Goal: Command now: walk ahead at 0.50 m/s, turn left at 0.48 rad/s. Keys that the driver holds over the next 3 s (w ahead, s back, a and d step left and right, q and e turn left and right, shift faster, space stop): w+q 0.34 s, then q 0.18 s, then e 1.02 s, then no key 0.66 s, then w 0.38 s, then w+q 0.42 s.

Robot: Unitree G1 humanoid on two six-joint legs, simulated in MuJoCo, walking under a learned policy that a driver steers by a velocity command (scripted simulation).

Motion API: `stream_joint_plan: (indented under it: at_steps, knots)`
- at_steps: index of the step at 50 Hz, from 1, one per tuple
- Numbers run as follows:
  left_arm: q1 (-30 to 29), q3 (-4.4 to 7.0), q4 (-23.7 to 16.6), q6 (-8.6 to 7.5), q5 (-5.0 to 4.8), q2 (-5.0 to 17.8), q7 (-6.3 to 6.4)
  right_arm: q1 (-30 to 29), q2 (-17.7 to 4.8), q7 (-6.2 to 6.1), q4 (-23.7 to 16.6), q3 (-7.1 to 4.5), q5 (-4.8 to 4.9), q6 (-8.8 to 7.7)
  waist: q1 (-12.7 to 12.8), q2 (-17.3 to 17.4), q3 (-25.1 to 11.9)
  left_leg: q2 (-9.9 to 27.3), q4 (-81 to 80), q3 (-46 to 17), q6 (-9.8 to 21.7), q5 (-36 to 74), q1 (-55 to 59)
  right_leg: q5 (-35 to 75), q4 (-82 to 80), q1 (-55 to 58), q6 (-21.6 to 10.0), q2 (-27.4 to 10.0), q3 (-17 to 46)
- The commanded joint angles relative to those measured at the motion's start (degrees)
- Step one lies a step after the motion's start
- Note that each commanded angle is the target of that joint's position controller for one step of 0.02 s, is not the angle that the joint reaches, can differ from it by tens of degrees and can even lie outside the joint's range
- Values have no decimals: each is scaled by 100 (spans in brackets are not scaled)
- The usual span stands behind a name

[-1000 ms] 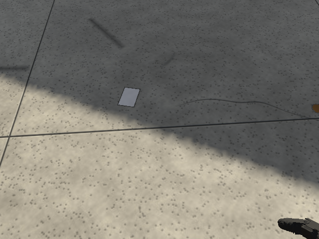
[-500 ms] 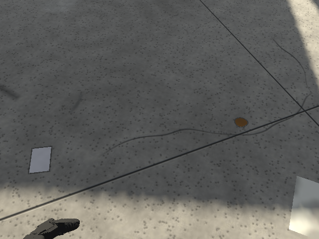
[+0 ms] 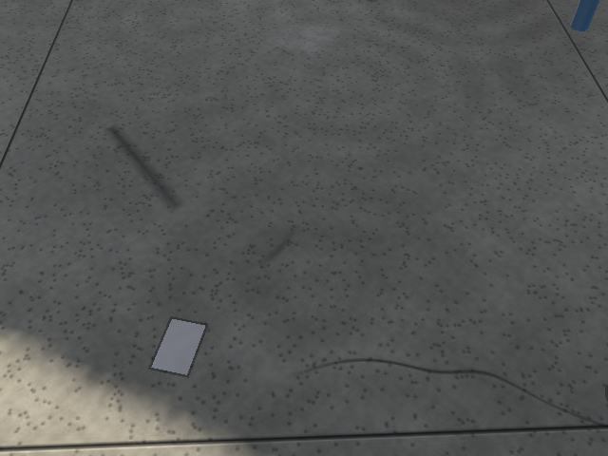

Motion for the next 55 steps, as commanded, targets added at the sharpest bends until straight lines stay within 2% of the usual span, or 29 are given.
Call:
stream_joint_plan:
  at_steps: [1, 4, 5, 6, 7, 8, 9, 10, 11, 12, 15, 19, 24, 27, 28, 29, 30, 31, 32, 33, 36, 40, 47, 48, 49, 50, 52, 53, 55]
  knots:
    - [66, 258, -187, 63, -84, 1000, 56, -821, -284, 120, -737, -32, 13, -88, 52, -487, 481, -60, -317, 293, 193, -491, -357, 3078, -2, 218, -713, -1864, 316]
    - [-120, 314, -237, 198, -114, 1248, 132, -215, -586, 155, -775, -200, 34, -52, -423, -831, -110, -638, -322, 819, 536, -1358, 861, 5875, 1319, 358, -502, -1829, 74]
    - [-227, 309, -262, 241, -134, 1288, 157, 559, -840, 120, -609, -349, 49, -46, -877, -792, -527, -882, -612, 878, 721, -1203, 1952, 6116, 2369, 54, -361, -1671, -51]
    - [-237, 264, -331, 214, -109, 1221, 187, 1512, -1261, 17, -387, -554, 39, -8, -1338, -497, -1033, -722, -876, 294, 987, -907, 3674, 4991, 3871, -1071, -116, -1440, -80]
    - [288, 3, -628, 66, 111, 385, 90, 1696, -1947, -73, -348, -692, 66, -1, -815, 1077, -1513, 840, -1027, -2677, 1985, -1273, 5872, -281, 6074, -3807, 289, -425, 158]
    - [-77, -42, -731, -195, -45, 539, 4, 1818, -1696, -65, -526, -578, 15, -71, -1012, 722, -2441, 1469, -2059, -4786, 2476, -1869, 6460, -1747, 7018, -4656, 277, 87, 1606]
    - [-694, 47, -907, -328, -272, 858, -62, 1693, -1315, -53, -492, -471, -43, -122, -1173, 351, -1757, 1285, -2222, -3948, 2113, -1634, 6097, -1280, 6985, -5180, 131, -258, 1891]
    - [-850, 8, -966, -389, -258, 803, -52, 1366, -1114, -58, -519, -417, -5, -157, -950, 26, -1147, 1036, -2212, -3174, 1895, -1264, 5247, -790, 6482, -5104, 32, -508, 1827]
    - [-890, 35, -912, -389, -100, 812, -6, 939, -915, -62, -595, -355, 8, -162, -673, -256, -696, 794, -2267, -2599, 1723, -701, 4332, -523, 5953, -4766, 56, -702, 1775]
    - [-792, 95, -892, -327, -8, 903, 12, 670, -756, -85, -705, -296, -52, -169, -451, -145, -556, 641, -2385, -2248, 1662, -186, 3698, -332, 5638, -4304, 92, -835, 1798]
    - [-659, 86, -911, -123, 63, 734, 9, 575, -862, -151, -783, -323, -55, -187, -236, -90, -369, 431, -2660, -1813, 1684, 439, 2808, -62, 4972, -3869, 316, -850, 1657]
    - [-1458, -20, -1148, -71, 103, 488, 23, 783, -1073, -298, -699, -385, -21, -120, -443, 61, -79, -55, -2487, -1119, 1308, 1111, 2231, 1282, 3294, -3623, 518, -521, 1457]
    - [-2030, 6, -1309, -99, -2, 580, -93, 1195, -1060, -409, -576, -407, 42, 120, -689, 376, -369, -118, -1749, -1514, 884, 791, 2566, 2035, 1921, -2975, 460, 37, 1542]
    - [-1575, 113, -1200, -157, 40, 799, -136, 904, -927, -469, -708, -378, 3, 174, -385, 514, -536, -3, -976, -1948, 671, 702, 3083, 1920, 1438, -2660, 202, -42, 1653]
    - [-1254, 128, -1110, -205, 129, 844, -132, 808, -774, -469, -759, -330, -11, 148, -230, 437, -726, -218, -456, -1771, 490, 793, 3091, 2641, 1089, -2096, 33, -191, 1559]
    - [-881, 143, -1123, -240, 270, 1082, -111, 927, -429, -463, -861, -205, -113, 101, -161, -107, -1400, -565, 682, -1434, 245, -216, 2696, 4427, 1355, -888, -319, -1060, 2241]
    - [-741, 112, -1083, -186, 385, 1149, -113, 2116, -114, -446, -687, -102, -136, 68, -609, -1584, -1999, -1348, 2317, -1087, -168, -4165, 1339, 6468, 1626, 681, -1490, -2408, 3991]
    - [-611, 39, -882, -125, 149, 757, -176, 2729, -511, -394, -438, -112, -72, 90, -716, -1673, -2410, -962, 2781, -1307, -321, -4321, 1102, 4558, 1393, 635, -1881, -2685, 5063]
    - [-943, -50, -995, -69, 28, 477, -206, 2107, -847, -392, -409, -197, -47, 192, -520, -1117, -1696, -691, 2991, -1061, -511, -3963, 891, 3287, 1183, 125, -1639, -2213, 4576]
    - [-1152, -86, -999, 17, 28, 448, -232, 1458, -949, -424, -517, -235, -93, 289, -405, -793, -1251, -589, 2862, -770, -585, -3649, 755, 2470, 1036, -377, -1371, -1858, 4143]
    - [-1557, 2, -1049, 238, 21, 810, -201, 878, -722, -459, -705, -222, -140, 417, -536, -932, -433, -496, 1357, -361, -592, -3360, 1347, 1722, 648, -1767, -966, -1150, 3403]
    - [-1333, 156, -1077, 372, -31, 1061, -91, 900, -551, -538, -603, -188, -108, 353, -453, -1143, -843, -736, 400, -263, -526, -2797, 1913, 1625, 585, -1594, -1113, -1094, 3501]
    - [-1351, 201, -1150, 639, -172, 960, 84, 823, -594, -395, -617, -253, -134, 176, -598, -1025, -592, -669, -1490, -209, -94, -1488, 3007, -9, 756, -2472, -699, -716, 3661]
    - [-1258, 148, -1179, 639, -145, 788, 91, 1001, -909, -420, -651, -329, -217, 160, -611, -562, -638, 131, -1838, -838, 207, -1576, 3512, -529, 1332, -3046, -415, -450, 3366]
    - [-1428, 122, -1396, 602, -174, 632, 86, 970, -1355, -425, -608, -438, -347, 188, -488, 974, -302, 1067, -2346, -2005, 880, -1476, 3203, -1158, 2456, -3854, -80, 391, 2131]
    - [-1260, 211, -1351, 537, -90, 902, 76, 619, -1233, -422, -784, -409, -464, 148, -479, 1239, -283, 1769, -2522, -2637, 1383, -685, 2921, -1689, 3959, -3906, 151, 298, 1900]
    - [-711, 350, -1002, 612, -123, 1103, 62, -6, -806, -485, -978, -272, -315, 84, -156, 452, -288, 1303, -2220, -1679, 1103, 159, 2880, -1238, 5186, -3867, 350, 150, 2002]
    - [-584, 344, -926, 686, -108, 1031, 87, -133, -739, -489, -1000, -251, -207, 66, -147, 379, -262, 1132, -2097, -1338, 972, 409, 3043, -951, 5512, -4019, 459, 92, 1964]
    - [-699, 269, -1005, 762, -133, 808, 70, -37, -729, -496, -961, -229, -173, 104, -252, 388, -185, 930, -2042, -791, 971, 911, 3100, -652, 5644, -4102, 629, 1, 1752]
